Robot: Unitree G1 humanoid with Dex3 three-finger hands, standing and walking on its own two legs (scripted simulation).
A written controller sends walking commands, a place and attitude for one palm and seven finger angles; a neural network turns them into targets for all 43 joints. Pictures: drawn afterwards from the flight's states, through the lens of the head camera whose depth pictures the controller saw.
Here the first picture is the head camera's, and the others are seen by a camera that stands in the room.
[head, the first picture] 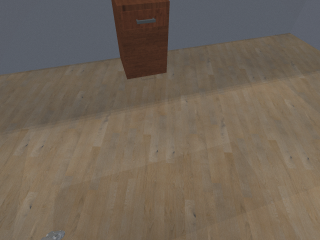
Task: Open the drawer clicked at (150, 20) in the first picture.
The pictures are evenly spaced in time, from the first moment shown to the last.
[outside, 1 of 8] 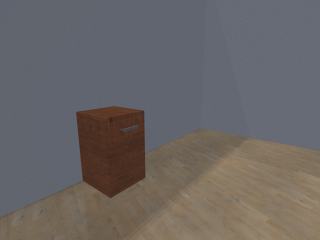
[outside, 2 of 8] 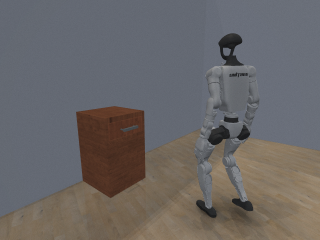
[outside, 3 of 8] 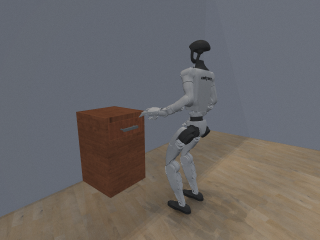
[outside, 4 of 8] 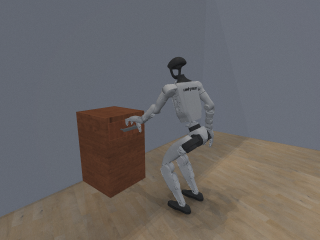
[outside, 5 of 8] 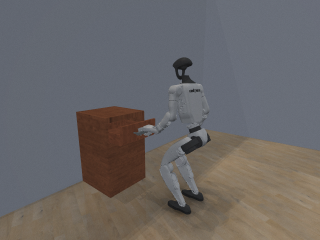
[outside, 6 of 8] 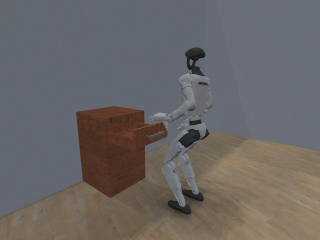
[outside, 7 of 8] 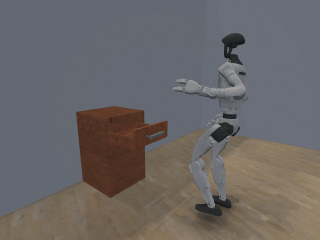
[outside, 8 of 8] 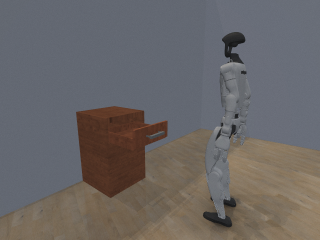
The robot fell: no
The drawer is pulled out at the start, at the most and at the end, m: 0.00 0.30 0.30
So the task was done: yes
